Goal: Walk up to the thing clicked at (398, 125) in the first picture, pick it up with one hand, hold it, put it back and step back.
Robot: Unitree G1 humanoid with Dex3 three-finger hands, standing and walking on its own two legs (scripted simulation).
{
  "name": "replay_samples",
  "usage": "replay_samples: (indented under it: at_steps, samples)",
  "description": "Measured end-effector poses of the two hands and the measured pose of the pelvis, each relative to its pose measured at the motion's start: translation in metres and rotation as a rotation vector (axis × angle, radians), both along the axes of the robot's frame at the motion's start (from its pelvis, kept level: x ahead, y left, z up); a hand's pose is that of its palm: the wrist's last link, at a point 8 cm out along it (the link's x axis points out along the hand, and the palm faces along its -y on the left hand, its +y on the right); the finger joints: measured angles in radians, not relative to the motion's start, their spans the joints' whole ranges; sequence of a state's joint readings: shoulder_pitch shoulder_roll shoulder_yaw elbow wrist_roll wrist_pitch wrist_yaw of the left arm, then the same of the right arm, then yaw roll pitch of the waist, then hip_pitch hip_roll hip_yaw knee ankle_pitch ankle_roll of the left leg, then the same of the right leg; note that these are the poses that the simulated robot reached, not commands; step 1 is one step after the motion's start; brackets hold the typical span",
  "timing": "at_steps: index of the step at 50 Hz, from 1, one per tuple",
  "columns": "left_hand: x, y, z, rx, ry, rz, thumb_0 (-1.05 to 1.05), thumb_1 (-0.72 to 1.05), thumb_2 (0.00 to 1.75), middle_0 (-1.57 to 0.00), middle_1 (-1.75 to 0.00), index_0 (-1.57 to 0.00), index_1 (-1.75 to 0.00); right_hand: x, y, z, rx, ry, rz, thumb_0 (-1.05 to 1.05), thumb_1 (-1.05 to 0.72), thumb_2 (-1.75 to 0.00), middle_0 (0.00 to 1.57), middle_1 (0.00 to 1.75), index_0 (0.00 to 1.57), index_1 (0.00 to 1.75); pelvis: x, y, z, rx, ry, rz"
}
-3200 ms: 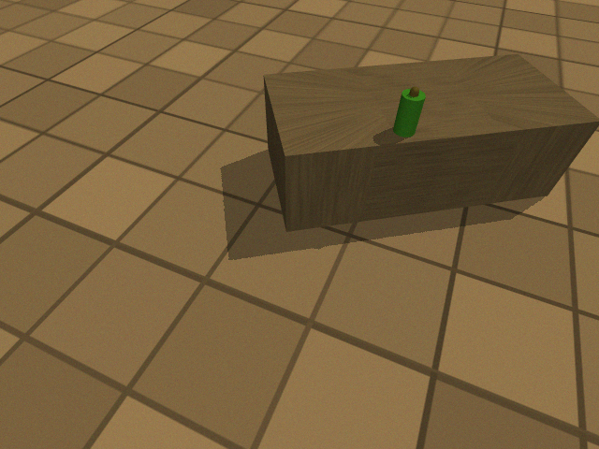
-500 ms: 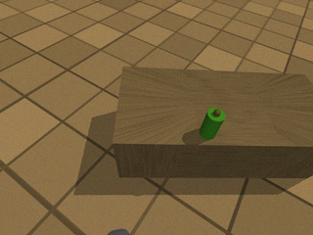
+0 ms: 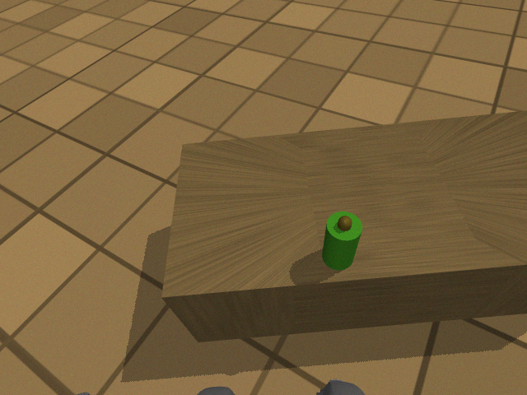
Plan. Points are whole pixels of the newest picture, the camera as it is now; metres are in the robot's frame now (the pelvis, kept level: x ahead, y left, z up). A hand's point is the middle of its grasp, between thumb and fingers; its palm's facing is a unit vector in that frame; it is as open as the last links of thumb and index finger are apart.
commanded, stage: walk up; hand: right
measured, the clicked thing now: (341, 239) +0.50 -0.16 -0.24
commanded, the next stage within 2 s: none
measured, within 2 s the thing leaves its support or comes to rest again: neither
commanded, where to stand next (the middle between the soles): +0.11 +0.07 m, yaw +1 degrees
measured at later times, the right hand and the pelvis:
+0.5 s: hand out of the picture +0.12 -0.23 -0.13, palm faces -0.09 +0.90 -0.42, open 7.4 cm; pelvis +0.01 +0.04 -0.01, yaw +4 degrees
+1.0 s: hand out of the picture +0.13 -0.19 -0.13, palm faces -0.07 +0.95 -0.32, open 7.4 cm; pelvis +0.03 +0.05 +0.02, yaw +2 degrees
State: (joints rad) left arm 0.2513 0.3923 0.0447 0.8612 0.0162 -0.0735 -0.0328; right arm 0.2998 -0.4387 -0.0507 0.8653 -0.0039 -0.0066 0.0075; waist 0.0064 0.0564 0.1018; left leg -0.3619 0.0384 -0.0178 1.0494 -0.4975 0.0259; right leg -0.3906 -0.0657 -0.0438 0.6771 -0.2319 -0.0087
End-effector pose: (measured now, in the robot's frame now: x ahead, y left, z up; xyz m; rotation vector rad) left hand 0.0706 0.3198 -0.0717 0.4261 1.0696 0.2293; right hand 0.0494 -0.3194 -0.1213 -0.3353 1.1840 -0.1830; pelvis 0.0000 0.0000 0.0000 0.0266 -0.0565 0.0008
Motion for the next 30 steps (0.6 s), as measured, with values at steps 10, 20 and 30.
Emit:
replay_samples:
  at_steps: [10, 20, 30]
  samples:
    - [-0.004, -0.007, 0.003, 0.025, 0.044, 0.047, 0.00, 0.90, 0.90, -0.20, -0.30, -0.20, -0.30, 0.038, 0.003, 0.000, 0.022, 0.049, 0.037, 0.00, -0.90, -0.90, 0.20, 0.30, 0.21, 0.30, 0.020, -0.006, 0.007, -0.024, 0.015, 0.025]
    - [-0.006, 0.040, -0.037, 0.001, 0.044, 0.082, 0.00, 0.90, 0.90, -0.20, -0.30, -0.20, -0.30, 0.067, 0.027, 0.012, -0.065, -0.007, 0.076, 0.00, -0.90, -0.90, 0.20, 0.30, 0.21, 0.30, 0.012, 0.028, -0.013, -0.002, 0.012, 0.070]
    - [-0.012, 0.053, -0.040, -0.040, 0.099, 0.102, 0.00, 0.90, 0.90, -0.20, -0.30, -0.20, -0.30, 0.066, 0.057, 0.026, -0.054, -0.037, 0.071, 0.00, -0.90, -0.90, 0.20, 0.30, 0.21, 0.30, 0.015, 0.048, -0.001, -0.037, 0.033, 0.061]
